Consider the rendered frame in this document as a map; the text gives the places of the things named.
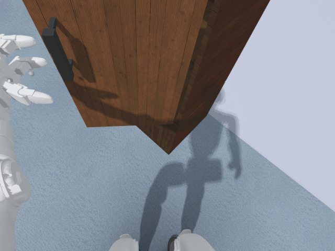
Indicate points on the cupboard door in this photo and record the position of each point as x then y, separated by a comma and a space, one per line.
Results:
130, 57

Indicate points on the left robot shin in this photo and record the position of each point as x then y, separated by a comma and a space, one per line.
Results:
125, 236

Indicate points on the left robot forearm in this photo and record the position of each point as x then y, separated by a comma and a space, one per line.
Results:
6, 132

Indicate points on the handle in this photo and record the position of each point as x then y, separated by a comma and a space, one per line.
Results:
56, 50

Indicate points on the robot left hand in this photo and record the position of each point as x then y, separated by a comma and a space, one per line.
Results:
18, 67

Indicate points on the left robot thigh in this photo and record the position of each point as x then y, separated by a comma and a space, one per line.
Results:
125, 244

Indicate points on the left robot upper arm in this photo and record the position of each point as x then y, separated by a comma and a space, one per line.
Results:
14, 190

